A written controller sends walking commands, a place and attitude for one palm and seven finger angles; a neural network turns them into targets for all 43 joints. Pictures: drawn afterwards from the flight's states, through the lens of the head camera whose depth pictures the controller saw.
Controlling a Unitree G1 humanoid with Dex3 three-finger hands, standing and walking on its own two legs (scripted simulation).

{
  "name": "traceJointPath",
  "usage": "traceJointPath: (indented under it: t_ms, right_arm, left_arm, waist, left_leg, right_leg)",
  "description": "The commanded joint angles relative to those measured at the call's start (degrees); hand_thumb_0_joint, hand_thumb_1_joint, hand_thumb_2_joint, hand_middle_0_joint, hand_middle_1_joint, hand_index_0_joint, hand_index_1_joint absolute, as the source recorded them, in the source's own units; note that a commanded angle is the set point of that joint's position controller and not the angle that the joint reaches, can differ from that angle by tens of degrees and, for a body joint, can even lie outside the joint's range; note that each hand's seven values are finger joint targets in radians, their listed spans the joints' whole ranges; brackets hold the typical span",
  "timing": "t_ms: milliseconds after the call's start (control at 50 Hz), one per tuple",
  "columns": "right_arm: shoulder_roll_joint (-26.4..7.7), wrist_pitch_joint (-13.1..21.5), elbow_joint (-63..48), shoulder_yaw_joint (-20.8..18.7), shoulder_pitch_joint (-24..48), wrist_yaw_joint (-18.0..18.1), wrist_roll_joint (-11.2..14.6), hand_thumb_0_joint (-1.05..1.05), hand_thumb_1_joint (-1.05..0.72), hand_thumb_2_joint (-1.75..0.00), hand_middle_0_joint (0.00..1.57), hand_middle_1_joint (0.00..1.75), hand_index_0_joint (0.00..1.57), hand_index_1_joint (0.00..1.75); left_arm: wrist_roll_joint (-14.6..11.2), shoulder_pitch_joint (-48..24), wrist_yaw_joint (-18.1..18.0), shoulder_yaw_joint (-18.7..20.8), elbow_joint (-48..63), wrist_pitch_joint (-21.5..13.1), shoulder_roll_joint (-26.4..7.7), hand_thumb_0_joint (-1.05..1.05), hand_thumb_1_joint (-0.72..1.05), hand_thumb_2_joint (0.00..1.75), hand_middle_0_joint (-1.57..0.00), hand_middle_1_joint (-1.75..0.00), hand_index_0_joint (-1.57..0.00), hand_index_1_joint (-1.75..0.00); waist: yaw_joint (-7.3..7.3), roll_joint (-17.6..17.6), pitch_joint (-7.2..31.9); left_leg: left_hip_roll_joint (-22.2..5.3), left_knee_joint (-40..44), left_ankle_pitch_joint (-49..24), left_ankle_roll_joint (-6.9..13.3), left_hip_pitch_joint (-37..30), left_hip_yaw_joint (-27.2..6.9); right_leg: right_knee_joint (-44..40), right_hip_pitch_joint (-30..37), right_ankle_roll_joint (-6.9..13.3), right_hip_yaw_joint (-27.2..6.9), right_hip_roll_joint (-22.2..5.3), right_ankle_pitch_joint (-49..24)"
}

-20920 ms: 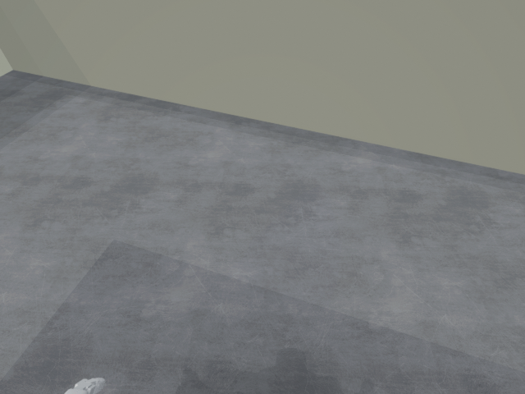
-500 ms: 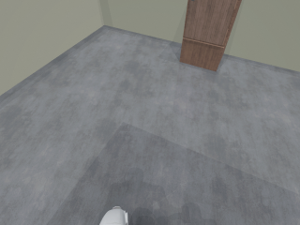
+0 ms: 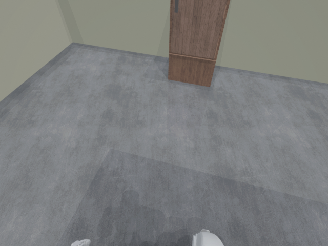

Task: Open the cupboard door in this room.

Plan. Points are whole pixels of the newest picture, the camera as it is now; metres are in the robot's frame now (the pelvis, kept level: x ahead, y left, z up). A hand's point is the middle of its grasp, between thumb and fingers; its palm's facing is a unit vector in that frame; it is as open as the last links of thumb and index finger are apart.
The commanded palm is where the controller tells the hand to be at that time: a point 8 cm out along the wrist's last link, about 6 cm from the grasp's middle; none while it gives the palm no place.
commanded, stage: turn or walk to find it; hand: left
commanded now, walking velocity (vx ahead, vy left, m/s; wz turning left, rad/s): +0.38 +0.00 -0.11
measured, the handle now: (177, 0) +1.68 -0.04 -0.03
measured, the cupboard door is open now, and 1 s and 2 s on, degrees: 0 0 0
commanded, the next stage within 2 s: stand and wait in 0.78 s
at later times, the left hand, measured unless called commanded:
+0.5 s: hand (124, 231) +0.20 +0.13 -0.17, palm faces +0.07 -0.97 -0.22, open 7.2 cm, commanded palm none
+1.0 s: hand (125, 148) +0.48 +0.17 -0.17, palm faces +0.06 -0.98 -0.20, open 7.4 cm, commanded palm none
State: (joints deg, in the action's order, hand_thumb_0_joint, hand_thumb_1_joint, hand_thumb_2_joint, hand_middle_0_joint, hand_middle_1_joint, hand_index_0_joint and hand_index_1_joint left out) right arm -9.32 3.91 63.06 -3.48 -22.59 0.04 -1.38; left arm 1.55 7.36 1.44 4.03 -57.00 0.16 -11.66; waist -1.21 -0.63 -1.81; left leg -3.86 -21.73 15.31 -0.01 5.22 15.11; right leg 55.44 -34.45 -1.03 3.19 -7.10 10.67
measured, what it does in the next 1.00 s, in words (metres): walks ahead: right foot, then left foot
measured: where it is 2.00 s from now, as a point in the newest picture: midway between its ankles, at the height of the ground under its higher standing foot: (172, 203)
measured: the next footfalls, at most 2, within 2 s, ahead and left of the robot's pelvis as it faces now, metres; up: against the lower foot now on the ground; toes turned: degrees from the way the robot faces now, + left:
right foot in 0.14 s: +0.20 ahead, -0.15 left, +0.00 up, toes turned -10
left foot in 0.68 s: +0.42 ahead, +0.09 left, +0.00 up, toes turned +12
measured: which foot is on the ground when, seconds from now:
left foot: down 0.00-0.16, up 0.18-0.66, down 0.68-1.00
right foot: up 0.00-0.12, down 0.14-0.70, up 0.72-1.00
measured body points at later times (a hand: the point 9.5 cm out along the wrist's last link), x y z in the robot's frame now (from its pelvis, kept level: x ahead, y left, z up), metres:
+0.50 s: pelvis +0.20 -0.06 +0.00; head +0.21 -0.07 +0.45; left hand +0.19 +0.18 -0.15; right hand +0.29 -0.30 -0.15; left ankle +0.30 +0.09 -0.68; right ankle +0.16 -0.14 -0.74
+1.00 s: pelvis +0.40 -0.02 +0.00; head +0.42 -0.01 +0.45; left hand +0.48 +0.22 -0.15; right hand +0.39 -0.26 -0.15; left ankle +0.39 +0.08 -0.74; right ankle +0.48 -0.16 -0.69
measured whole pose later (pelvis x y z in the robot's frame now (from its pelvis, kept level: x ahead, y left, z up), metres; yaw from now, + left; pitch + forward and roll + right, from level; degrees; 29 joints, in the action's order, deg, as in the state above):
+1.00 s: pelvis +0.40 -0.02 +0.00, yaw +0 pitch -2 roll +1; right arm -9.4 3.3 63.1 -2.9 -18.7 0.6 -0.8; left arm 1.1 9.2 -0.5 3.1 -59.5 -0.9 -10.7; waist 0.0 -1.5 -2.8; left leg -1.9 -22.8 14.0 1.3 7.0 11.2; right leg 53.4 -31.5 -2.5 3.5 -7.3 11.3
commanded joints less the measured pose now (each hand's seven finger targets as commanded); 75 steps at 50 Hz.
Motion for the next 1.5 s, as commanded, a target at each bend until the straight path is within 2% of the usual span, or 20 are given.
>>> traceJointPath:
  t_ms: [0,60,100,140,160,200,260,540,620,640,660,680,800,980,1060,1100,1140,1340,1420,1480]
  right_arm:
    - [-7.52,0.95,-1.7,-1.38,-3.01,0.31,-0.34,0.0,-0.9,-0.9,0.2,0.3,0.2,0.3]
    - [-8.45,0.24,-0.94,-1.58,-3.08,0.35,-0.54,0.0,-0.9,-0.9,0.2,0.3,0.2,0.3]
    - [-8.07,0.02,-0.78,-1.37,-2.18,0.2,-0.13,0.0,-0.9,-0.9,0.2,0.3,0.2,0.3]
    - [-2.76,0.01,-4.34,0.12,-1.01,-0.53,0.87,0.0,-0.9,-0.9,0.2,0.3,0.2,0.3]
    - [-4.84,-0.61,-4.85,-0.23,1.28,-0.25,1.15,0.0,-0.9,-0.9,0.2,0.3,0.2,0.3]
    - [-4.15,-0.74,-4.26,-0.72,4.77,-0.2,0.45,0.0,-0.9,-0.9,0.2,0.3,0.2,0.3]
    - [-1.79,-2.19,-2.02,-0.52,-0.03,-0.55,-0.24,0.0,-0.9,-0.9,0.2,0.3,0.2,0.3]
    - [-3.01,-1.79,-10.54,0.58,20.54,-2.53,-0.07,0.0,-0.9,-0.9,0.2,0.3,0.2,0.3]
    - [-5.78,-0.65,-7.17,-0.08,9.3,-1.47,-0.52,0.0,-0.9,-0.9,0.2,0.3,0.2,0.3]
    - [-9.72,-0.19,-4.72,-1.04,0.46,-0.81,-0.88,0.0,-0.9,-0.9,0.2,0.3,0.2,0.3]
    - [-16.9,-0.03,-2.95,-2.87,-6.92,-0.19,-1.19,0.0,-0.9,-0.9,0.2,0.3,0.2,0.3]
    - [-17.82,-0.56,-1.81,-2.91,-8.83,0.09,-0.26,0.0,-0.9,-0.9,0.2,0.3,0.2,0.3]
    - [-6.21,0.95,-4.02,-0.01,4.81,0.65,0.26,0.0,-0.9,-0.9,0.2,0.3,0.2,0.3]
    - [-6.52,-0.01,-2.37,-0.3,2.64,1.09,0.19,0.0,-0.9,-0.9,0.2,0.3,0.2,0.3]
    - [-5.69,-1.4,-1.05,-0.21,2.3,1.18,0.25,0.0,-0.9,-0.9,0.2,0.3,0.2,0.3]
    - [-0.57,-1.82,-1.02,0.83,-1.73,0.79,0.87,0.0,-0.9,-0.9,0.2,0.3,0.2,0.3]
    - [-2.08,-3.67,-0.97,1.04,-1.25,1.44,1.04,0.0,-0.9,-0.9,0.2,0.3,0.2,0.3]
    - [0.19,-3.9,2.37,1.91,-3.16,1.35,0.66,0.0,-0.9,-0.9,0.2,0.3,0.2,0.3]
    - [-2.01,-3.15,1.06,2.07,2.43,1.44,0.52,0.0,-0.9,-0.9,0.2,0.3,0.2,0.3]
    - [-1.71,-2.74,0.67,2.35,2.65,1.59,0.7,0.0,-0.9,-0.9,0.2,0.3,0.2,0.3]
  left_arm:
    - [0.06,-4.72,0.65,-0.56,4.29,-1.09,0.34,0.0,0.9,0.9,-0.2,-0.3,-0.2,-0.3]
    - [0.05,-2.53,0.49,-0.33,3.54,-1.82,-0.68,0.0,0.9,0.9,-0.2,-0.3,-0.2,-0.3]
    - [0.36,11.1,0.04,0.59,-1.04,-2.85,-3.74,0.0,0.9,0.9,-0.2,-0.3,-0.2,-0.3]
    - [-0.29,25.41,-1.31,2.98,-5.68,-4.05,-15.14,0.0,0.9,0.9,-0.2,-0.3,-0.2,-0.3]
    - [-1.06,22.16,-1.78,3.19,-5.27,-4.06,-14.99,0.0,0.9,0.9,-0.2,-0.3,-0.2,-0.3]
    - [-1.07,11.61,-1.78,1.45,-2.31,-3.95,-9.08,0.0,0.9,0.9,-0.2,-0.3,-0.2,-0.3]
    - [-0.59,7.56,-1.99,-0.32,-2.23,-4.86,-3.78,0.0,0.9,0.9,-0.2,-0.3,-0.2,-0.3]
    - [-0.43,17.06,-2.31,-1.11,-6.97,-5.79,-5.41,0.0,0.9,0.9,-0.2,-0.3,-0.2,-0.3]
    - [-0.59,15.77,-2.28,-0.74,-7.46,-5.2,-7.08,0.0,0.9,0.9,-0.2,-0.3,-0.2,-0.3]
    - [-0.93,16.18,-2.05,-0.89,-6.86,-5.22,-5.67,0.0,0.9,0.9,-0.2,-0.3,-0.2,-0.3]
    - [-1.38,18.22,-1.34,-1.47,-5.7,-5.18,-2.26,0.0,0.9,0.9,-0.2,-0.3,-0.2,-0.3]
    - [-1.05,14.23,-1.51,-1.66,-3.69,-5.42,-2.75,0.0,0.9,0.9,-0.2,-0.3,-0.2,-0.3]
    - [0.04,12.23,-0.89,-1.17,-5.19,-2.32,1.63,0.0,0.9,0.9,-0.2,-0.3,-0.2,-0.3]
    - [-0.44,5.75,-1.76,-1.58,-1.21,-0.85,1.34,0.0,0.9,0.9,-0.2,-0.3,-0.2,-0.3]
    - [-0.33,11.0,-2.21,-1.59,-3.19,-1.93,-1.47,0.0,0.9,0.9,-0.2,-0.3,-0.2,-0.3]
    - [-0.38,13.48,-2.83,-1.09,-4.68,-3.12,-7.77,0.0,0.9,0.9,-0.2,-0.3,-0.2,-0.3]
    - [-1.15,10.28,-2.88,-0.86,-4.4,-3.7,-8.18,0.0,0.9,0.9,-0.2,-0.3,-0.2,-0.3]
    - [-1.37,2.32,-3.38,-1.71,-4.0,-1.56,-2.61,0.0,0.9,0.9,-0.2,-0.3,-0.2,-0.3]
    - [-1.22,5.6,-3.13,-1.91,-4.6,-0.59,-1.16,0.0,0.9,0.9,-0.2,-0.3,-0.2,-0.3]
    - [-1.33,9.25,-3.14,-2.65,-6.42,-1.27,-1.18,0.0,0.9,0.9,-0.2,-0.3,-0.2,-0.3]
  waist:
    - [-0.98,6.07,-5.17]
    - [0.32,6.29,-3.29]
    - [6.72,1.38,4.06]
    - [9.92,-17.54,11.51]
    - [8.83,-16.17,11.31]
    - [5.11,-3.88,1.09]
    - [0.17,-5.12,-0.99]
    - [3.87,-4.69,-5.56]
    - [-2.04,-2.06,1.79]
    - [-5.42,3.26,8.07]
    - [-6.71,18.08,14.56]
    - [-7.45,18.16,14.63]
    - [1.52,5.93,-0.57]
    - [1.72,7.87,-1.48]
    - [4.16,3.22,0.55]
    - [3.07,-10.24,3.39]
    - [2.76,-16.55,6.58]
    - [-0.39,-3.38,0.61]
    - [2.32,7.52,-4.19]
    - [2.6,4.94,-1.87]
  left_leg:
    - [-15.59,11.05,-9.02,6.7,2.54,-7.71]
    - [-15.46,5.34,-12.24,5.61,2.01,-7.43]
    - [-10.69,-12.18,-20.78,2.49,4.53,-2.44]
    - [0.86,-44.03,18.8,-1.35,31.55,-3.82]
    - [-1.18,-51.95,17.13,-0.52,32.94,-11.63]
    - [-5.52,-53.86,5.18,-0.21,34.35,-14.8]
    - [-6.24,-47.61,-1.22,-1.41,27.55,-13.48]
    - [-3.96,-17.88,-5.42,-0.86,29.18,-8.94]
    - [1.12,-8.16,-4.44,1.32,8.09,-4.29]
    - [-3.65,-6.17,-8.26,3.36,-8.83,-9.88]
    - [-18.82,-3.79,-12.16,8.83,-23.18,-30.58]
    - [-24.2,2.57,-10.54,11.93,-21.75,-37.3]
    - [-14.53,8.97,-16.45,6.44,6.8,-15.32]
    - [-12.06,3.91,-33.78,7.34,5.43,-8.88]
    - [-9.03,-5.96,-18.82,2.92,7.75,-9.23]
    - [-0.8,-17.05,11.99,-1.93,17.41,-6.07]
    - [-1.25,-25.75,20.91,-2.28,14.0,-12.39]
    - [-1.82,-4.38,-1.22,-1.76,1.57,-10.98]
    - [-6.25,6.43,4.81,0.27,13.04,-17.04]
    - [-4.81,5.69,-1.31,-0.09,9.81,-14.5]
  right_leg:
    - [-12.64,2.73,-0.03,2.32,-0.16,-0.16]
    - [-19.61,11.16,1.52,4.62,2.36,1.75]
    - [-26.74,29.65,3.06,6.54,5.45,-0.3]
    - [-35.94,50.8,11.48,-28.37,-17.5,-3.28]
    - [-39.59,46.25,11.94,-31.47,-19.73,-1.63]
    - [-41.89,32.53,10.45,-22.14,-15.81,8.82]
    - [-44.75,22.11,7.8,-9.44,-10.05,4.31]
    - [-43.84,34.31,8.96,-1.76,-10.12,-15.1]
    - [-25.28,32.81,6.34,3.5,-6.96,-31.31]
    - [-12.33,22.68,3.86,5.0,-4.08,-24.34]
    - [5.5,6.2,1.12,7.42,3.93,6.92]
    - [15.3,0.28,1.58,1.78,5.36,22.74]
    - [13.1,4.36,-0.11,-1.23,-1.51,6.31]
    - [-11.88,11.4,-1.32,1.73,0.98,0.2]
    - [-28.4,25.83,-1.02,2.68,1.87,-8.85]
    - [-32.61,35.18,4.92,-12.2,-13.34,-31.3]
    - [-38.61,29.6,10.56,-16.05,-15.53,-29.21]
    - [-40.53,14.47,6.0,-4.8,-5.3,7.09]
    - [-36.91,21.91,1.23,-1.1,0.38,4.41]
    - [-36.93,25.46,1.59,-1.81,-0.65,-3.02]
